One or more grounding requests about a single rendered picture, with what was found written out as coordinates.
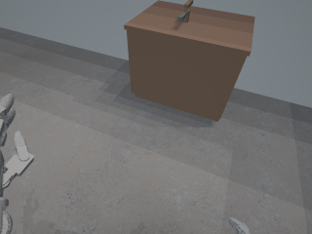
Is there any counter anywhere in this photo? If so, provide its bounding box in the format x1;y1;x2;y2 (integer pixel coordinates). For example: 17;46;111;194
124;0;255;122

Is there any tap lever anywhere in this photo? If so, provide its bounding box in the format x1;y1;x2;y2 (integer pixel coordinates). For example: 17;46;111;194
177;11;188;22

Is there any robot left forearm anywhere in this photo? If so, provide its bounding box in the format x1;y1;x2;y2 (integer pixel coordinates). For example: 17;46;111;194
0;197;13;234

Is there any left robot hand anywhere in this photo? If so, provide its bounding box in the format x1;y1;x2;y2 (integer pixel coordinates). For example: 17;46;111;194
0;94;34;197

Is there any right robot hand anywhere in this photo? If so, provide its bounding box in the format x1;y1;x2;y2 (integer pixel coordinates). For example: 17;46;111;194
229;217;250;234

